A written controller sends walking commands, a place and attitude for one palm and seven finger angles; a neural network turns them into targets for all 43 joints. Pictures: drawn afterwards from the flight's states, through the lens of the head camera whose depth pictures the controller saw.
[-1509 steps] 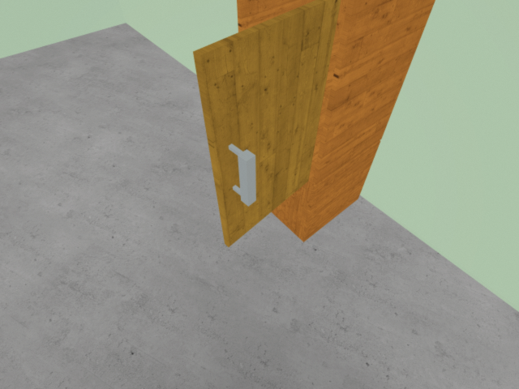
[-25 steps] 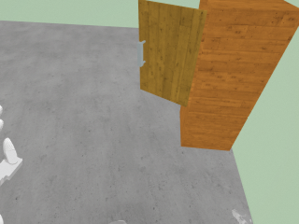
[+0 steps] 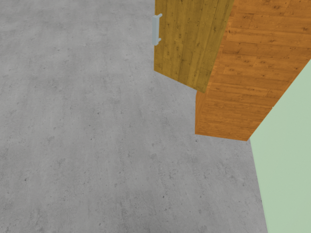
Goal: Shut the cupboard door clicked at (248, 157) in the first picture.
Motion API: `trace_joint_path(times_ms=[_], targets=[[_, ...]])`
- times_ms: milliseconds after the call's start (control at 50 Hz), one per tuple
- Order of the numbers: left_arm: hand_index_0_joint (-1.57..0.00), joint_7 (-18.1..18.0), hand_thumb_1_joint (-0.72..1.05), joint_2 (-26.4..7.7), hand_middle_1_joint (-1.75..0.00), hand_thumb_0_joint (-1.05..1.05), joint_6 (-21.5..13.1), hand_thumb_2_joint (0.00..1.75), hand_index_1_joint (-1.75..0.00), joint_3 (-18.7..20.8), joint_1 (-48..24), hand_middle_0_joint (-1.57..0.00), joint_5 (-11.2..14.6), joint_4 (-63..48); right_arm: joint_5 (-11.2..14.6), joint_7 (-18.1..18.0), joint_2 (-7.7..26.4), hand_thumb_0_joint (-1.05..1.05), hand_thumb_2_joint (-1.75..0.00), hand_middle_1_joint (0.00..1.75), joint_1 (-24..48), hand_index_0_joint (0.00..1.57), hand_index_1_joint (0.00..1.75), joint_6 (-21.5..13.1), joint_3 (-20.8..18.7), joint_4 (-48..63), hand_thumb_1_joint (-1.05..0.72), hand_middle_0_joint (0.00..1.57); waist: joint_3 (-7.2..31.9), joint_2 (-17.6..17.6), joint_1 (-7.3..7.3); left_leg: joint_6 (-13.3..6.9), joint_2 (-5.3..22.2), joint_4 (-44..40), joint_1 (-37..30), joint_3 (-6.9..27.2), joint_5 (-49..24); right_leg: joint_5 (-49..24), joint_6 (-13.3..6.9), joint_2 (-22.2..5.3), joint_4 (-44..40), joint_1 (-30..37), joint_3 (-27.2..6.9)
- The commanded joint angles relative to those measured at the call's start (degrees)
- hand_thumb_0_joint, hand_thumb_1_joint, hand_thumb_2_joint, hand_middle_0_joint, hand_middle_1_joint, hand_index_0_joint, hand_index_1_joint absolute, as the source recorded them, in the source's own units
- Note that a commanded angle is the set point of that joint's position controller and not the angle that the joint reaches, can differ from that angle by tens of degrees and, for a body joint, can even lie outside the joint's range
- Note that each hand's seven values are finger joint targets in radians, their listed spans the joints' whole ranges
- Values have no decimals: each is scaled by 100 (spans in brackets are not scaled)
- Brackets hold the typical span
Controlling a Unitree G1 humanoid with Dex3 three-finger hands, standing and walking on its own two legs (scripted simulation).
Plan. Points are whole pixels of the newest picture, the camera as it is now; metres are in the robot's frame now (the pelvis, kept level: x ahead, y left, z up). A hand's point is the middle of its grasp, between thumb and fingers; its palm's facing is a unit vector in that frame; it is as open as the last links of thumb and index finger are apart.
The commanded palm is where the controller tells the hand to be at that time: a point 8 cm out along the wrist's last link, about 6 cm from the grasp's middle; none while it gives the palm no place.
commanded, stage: let the arm hang, fingers relaxed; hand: left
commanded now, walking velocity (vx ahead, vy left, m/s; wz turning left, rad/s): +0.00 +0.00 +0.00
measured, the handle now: (157, 29) +1.08 +0.05 -0.03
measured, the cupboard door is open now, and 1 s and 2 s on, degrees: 64 64 64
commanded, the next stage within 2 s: look to check the result in 0.66 s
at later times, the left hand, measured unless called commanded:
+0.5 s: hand out of the picture +0.00 +0.18 -0.16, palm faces -0.03 -0.99 -0.14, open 7.3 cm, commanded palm none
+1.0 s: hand out of the picture -0.02 +0.18 -0.16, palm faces -0.04 -0.99 -0.14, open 7.3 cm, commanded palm none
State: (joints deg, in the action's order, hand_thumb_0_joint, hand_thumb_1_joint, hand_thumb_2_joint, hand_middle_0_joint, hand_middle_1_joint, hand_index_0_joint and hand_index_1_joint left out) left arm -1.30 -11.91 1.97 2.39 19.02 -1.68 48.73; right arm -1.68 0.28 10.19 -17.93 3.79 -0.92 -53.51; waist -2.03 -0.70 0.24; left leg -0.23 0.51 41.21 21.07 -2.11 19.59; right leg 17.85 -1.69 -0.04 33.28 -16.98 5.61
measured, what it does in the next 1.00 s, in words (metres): steps on the spot: left foot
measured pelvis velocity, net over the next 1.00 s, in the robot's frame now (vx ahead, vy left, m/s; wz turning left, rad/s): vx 0.00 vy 0.03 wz -0.07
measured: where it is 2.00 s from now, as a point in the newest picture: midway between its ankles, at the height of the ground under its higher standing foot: outside the picture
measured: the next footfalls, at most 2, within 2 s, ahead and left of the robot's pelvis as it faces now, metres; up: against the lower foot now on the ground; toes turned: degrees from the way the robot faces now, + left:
left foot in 0.02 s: +0.04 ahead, +0.10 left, +0.00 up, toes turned +2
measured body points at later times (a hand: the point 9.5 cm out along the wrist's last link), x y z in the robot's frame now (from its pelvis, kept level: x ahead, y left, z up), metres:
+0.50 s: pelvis +0.00 +0.02 +0.02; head -0.01 +0.03 +0.47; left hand +0.00 +0.23 -0.15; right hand -0.01 -0.20 -0.14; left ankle +0.00 +0.10 -0.73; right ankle +0.00 -0.10 -0.73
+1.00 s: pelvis +0.00 +0.03 +0.02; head +0.00 +0.03 +0.47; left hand -0.02 +0.23 -0.15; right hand -0.05 -0.18 -0.14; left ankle +0.00 +0.10 -0.73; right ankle +0.00 -0.10 -0.73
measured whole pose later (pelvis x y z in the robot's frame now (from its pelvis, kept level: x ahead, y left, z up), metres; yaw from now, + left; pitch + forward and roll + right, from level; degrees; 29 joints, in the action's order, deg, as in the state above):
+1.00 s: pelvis +0.00 +0.03 +0.02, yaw -4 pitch -2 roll +0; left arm -2.0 -6.8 0.0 -0.4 18.8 -0.7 66.7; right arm -0.6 -2.1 6.0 -19.5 -0.5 0.6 -66.2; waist -1.7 0.8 0.5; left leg -3.6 -1.7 21.2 7.0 -6.4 12.9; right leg 11.7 0.9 -1.3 22.3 -8.8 0.8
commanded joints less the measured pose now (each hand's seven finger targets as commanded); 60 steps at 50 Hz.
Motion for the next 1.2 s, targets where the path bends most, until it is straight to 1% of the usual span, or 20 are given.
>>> trace_joint_path(times_ms=[0,20,40,60,80,100,180,220,260,400,580,660,680,740,800,880,980,1040,1140,1180], targets=[[-20,-57,90,-207,-30,0,-271,90,-30,4,336,-20,125,189,62,-177,652,0,-90,30,-188,20,30,-497,-103,51,-90,20,1082,-695,-157,-381,1090,-1742,-1652,1177,-3713,-1331,-6,-440,-296,378,-704],[-20,-77,90,-174,-30,0,-247,90,-30,-36,306,-20,117,291,46,-246,680,0,-90,30,-59,20,30,-454,-83,33,-90,20,922,-477,-168,-506,1191,-1688,-1469,948,-3814,-1023,52,-394,-688,614,-620],[-20,-74,90,-183,-30,0,-251,90,-30,-49,317,-20,97,421,56,-304,586,0,-90,30,-95,20,30,-459,-45,-40,-90,20,943,-57,-127,-383,932,-1536,-1590,738,-4154,-1840,11,-405,-791,792,-668],[-20,-80,90,-316,-30,0,-234,90,-30,-35,126,-20,97,580,98,-302,534,0,-90,30,-187,20,30,-479,-31,-199,-90,20,995,-368,-21,-255,757,-1601,-1671,604,-4389,-2286,28,-482,-650,921,-572],[-20,-85,90,-362,-30,0,-217,90,-30,-39,28,-20,117,650,114,-312,518,0,-90,30,-255,20,30,-468,-24,-279,-90,20,864,-395,7,-192,754,-1710,-1690,546,-4448,-2229,42,-449,-634,950,-534],[-20,-85,90,-359,-30,0,-214,90,-30,-48,62,-20,125,728,126,-321,514,0,-90,30,-249,20,30,-449,-19,-338,-90,20,729,-391,-17,-187,748,-1759,-1641,485,-4336,-2249,26,-443,-729,998,-576],[-20,-68,90,-254,-30,0,-185,90,-30,-134,128,-20,104,1118,122,-296,419,0,-90,30,-136,20,30,-414,12,-580,-90,20,94,226,-34,-193,614,-2212,-1293,423,-2175,-1571,29,-531,-1243,904,-722],[-20,-62,90,-223,-30,0,-183,90,-30,-163,86,-20,103,1254,119,-277,372,0,-90,30,-128,20,30,-398,30,-697,-90,20,-215,221,-22,-194,575,-2403,-1113,453,-1532,-1199,33,-538,-1422,834,-788],[-20,-56,90,-195,-30,0,-183,90,-30,-186,116,-20,103,1370,109,-266,357,0,-90,30,-134,20,30,-399,50,-815,-90,20,-429,202,-27,-195,538,-2526,-1064,432,-1152,-991,37,-551,-1536,725,-838],[-20,-68,90,-154,-30,0,-193,90,-30,-202,226,-20,98,1571,114,-266,319,0,-90,30,-224,20,30,-413,72,-1000,-90,20,-530,-116,-39,-176,515,-2637,-1001,386,-881,-924,33,-541,-1595,744,-858],[-20,-79,90,-27,-30,0,-209,90,-30,-199,311,-20,105,1665,117,-287,242,0,-90,30,-428,20,30,-439,54,-1098,-90,20,-366,46,-15,-193,525,-2649,-1084,396,-796,-922,35,-518,-1535,722,-873],[-20,-94,90,11,-30,0,-211,90,-30,-197,350,-20,104,1699,123,-293,197,0,-90,30,-536,20,30,-446,55,-1143,-90,20,-401,129,-11,-210,542,-2654,-1061,409,-815,-928,33,-509,-1492,686,-865],[-20,-98,90,39,-30,0,-211,90,-30,-195,368,-20,101,1709,123,-297,187,0,-90,30,-558,20,30,-448,51,-1154,-90,20,-414,73,-2,-209,546,-2662,-1057,405,-798,-923,35,-505,-1482,666,-868],[-20,-110,90,47,-30,0,-219,90,-30,-192,398,-20,100,1727,126,-298,150,0,-90,30,-617,20,30,-452,55,-1178,-90,20,-400,147,2,-217,551,-2629,-1062,396,-879,-938,33,-508,-1464,669,-866],[-20,-119,90,47,-30,0,-220,90,-30,-186,457,-20,94,1732,133,-298,149,0,-90,30,-638,20,30,-456,44,-1181,-90,20,-399,38,-12,-229,549,-2615,-1056,399,-854,-935,25,-499,-1451,657,-870],[-20,-121,90,66,-30,0,-224,90,-30,-194,445,-20,95,1738,128,-297,124,0,-90,30,-663,20,30,-456,41,-1200,-90,20,-459,129,13,-223,549,-2631,-1048,391,-805,-925,34,-506,-1445,590,-888],[-20,-123,90,57,-30,0,-215,90,-30,-183,410,-20,86,1722,122,-301,138,0,-90,30,-641,20,30,-470,31,-1185,-90,20,-508,-76,11,-214,576,-2682,-1035,409,-806,-971,36,-489,-1380,563,-869],[-20,-123,90,37,-30,0,-223,90,-30,-171,393,-20,83,1716,119,-302,167,0,-90,30,-637,20,30,-484,26,-1160,-90,20,-426,8,11,-221,580,-2653,-1112,419,-965,-1015,37,-499,-1369,581,-868],[-20,-119,90,-19,-30,0,-231,90,-30,-165,315,-20,79,1684,126,-294,217,0,-90,30,-572,20,30,-488,14,-1136,-90,20,-517,39,16,-221,579,-2650,-1081,414,-978,-1029,39,-513,-1391,556,-878],[-20,-117,90,-35,-30,0,-246,90,-30,-161,307,-20,79,1677,122,-292,251,0,-90,30,-543,20,30,-492,1,-1115,-90,20,-438,68,20,-222,571,-2615,-1167,392,-1063,-1070,36,-510,-1412,574,-899]])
